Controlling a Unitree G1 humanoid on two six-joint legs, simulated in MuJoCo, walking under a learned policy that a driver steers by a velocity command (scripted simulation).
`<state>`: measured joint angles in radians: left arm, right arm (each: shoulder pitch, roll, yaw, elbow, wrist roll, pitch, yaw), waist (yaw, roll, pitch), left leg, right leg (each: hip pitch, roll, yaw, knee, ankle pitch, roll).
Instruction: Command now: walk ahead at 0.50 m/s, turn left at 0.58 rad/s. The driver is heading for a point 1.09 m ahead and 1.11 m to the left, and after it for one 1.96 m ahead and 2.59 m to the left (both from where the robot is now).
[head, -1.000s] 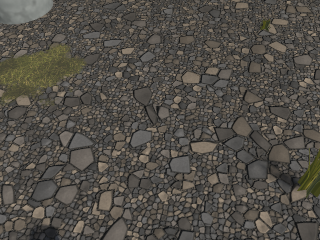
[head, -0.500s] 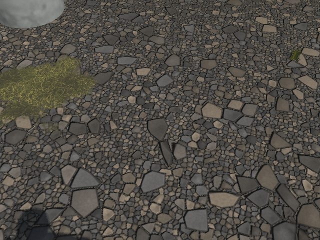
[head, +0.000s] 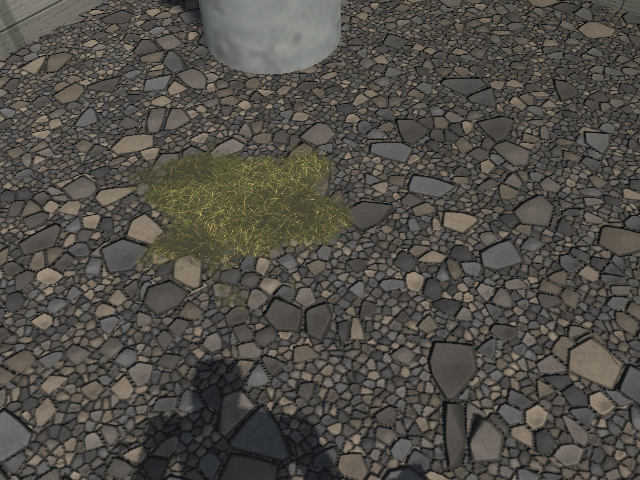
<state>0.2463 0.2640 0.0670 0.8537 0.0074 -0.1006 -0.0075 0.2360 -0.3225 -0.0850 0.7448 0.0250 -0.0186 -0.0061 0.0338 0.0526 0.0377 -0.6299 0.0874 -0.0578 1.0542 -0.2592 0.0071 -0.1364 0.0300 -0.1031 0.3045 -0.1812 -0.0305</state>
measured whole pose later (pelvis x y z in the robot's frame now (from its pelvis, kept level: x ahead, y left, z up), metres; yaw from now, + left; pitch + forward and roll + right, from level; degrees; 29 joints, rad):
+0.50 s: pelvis +0.27 +0.09 +0.00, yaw +18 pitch +1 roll +0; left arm 0.11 0.32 0.06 0.76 0.01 -0.10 -0.01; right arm 0.31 -0.28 -0.07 0.69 0.01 -0.04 0.01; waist -0.03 -0.03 0.05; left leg -0.22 -0.11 -0.06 0.37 -0.17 0.10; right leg -0.61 -0.11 0.06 0.99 -0.26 0.04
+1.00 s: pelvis +0.55 +0.13 +0.00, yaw +36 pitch +1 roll -2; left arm 0.28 0.27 0.07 0.81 0.01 -0.10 -0.01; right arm 0.24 -0.32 -0.08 0.65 0.03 -0.01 -0.01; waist 0.04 0.05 0.03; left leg -0.63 0.08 -0.06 1.08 -0.27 0.00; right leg -0.15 0.02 -0.11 0.33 -0.20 -0.03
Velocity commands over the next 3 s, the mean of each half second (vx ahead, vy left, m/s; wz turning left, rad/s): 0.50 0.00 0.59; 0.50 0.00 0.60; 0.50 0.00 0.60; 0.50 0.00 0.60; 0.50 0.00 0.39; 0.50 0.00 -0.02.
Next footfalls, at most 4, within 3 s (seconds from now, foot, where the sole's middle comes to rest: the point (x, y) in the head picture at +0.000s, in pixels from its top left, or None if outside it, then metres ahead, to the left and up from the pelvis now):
0.28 left None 0.30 0.16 -0.78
0.74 right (326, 405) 0.64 0.06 -0.78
1.26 left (159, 373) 0.71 0.44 -0.78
1.76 right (142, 256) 1.04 0.55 -0.78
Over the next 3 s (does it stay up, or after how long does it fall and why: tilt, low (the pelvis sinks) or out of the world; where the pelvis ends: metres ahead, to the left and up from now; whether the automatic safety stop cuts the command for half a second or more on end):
stays up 1.04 1.13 0.00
